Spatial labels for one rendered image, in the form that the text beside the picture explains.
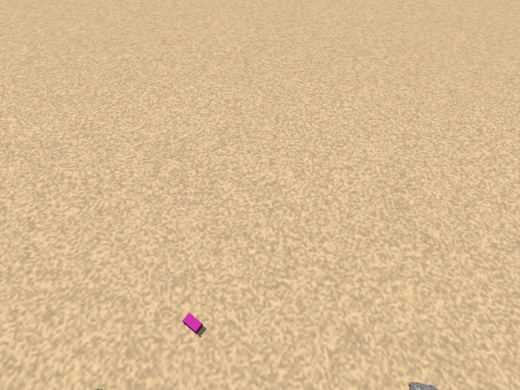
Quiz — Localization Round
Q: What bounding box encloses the small box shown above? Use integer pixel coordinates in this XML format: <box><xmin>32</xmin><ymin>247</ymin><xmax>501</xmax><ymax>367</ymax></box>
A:
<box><xmin>183</xmin><ymin>313</ymin><xmax>203</xmax><ymax>334</ymax></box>

